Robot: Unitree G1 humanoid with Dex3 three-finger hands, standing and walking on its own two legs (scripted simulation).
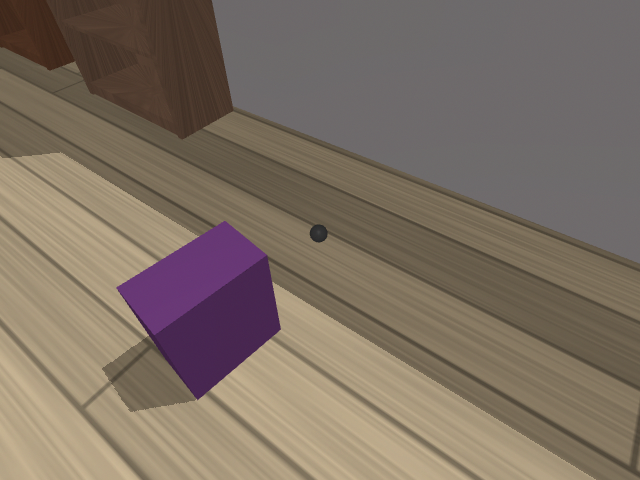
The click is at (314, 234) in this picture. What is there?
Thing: free ball
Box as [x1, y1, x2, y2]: [310, 225, 327, 241]
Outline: 313,226 310,230 311,238 315,241 322,241 326,237 326,229 322,225
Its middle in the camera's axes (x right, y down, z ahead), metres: -0.01 -0.03 +1.69
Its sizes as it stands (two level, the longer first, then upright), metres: 0.079 0.079 0.079
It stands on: the floor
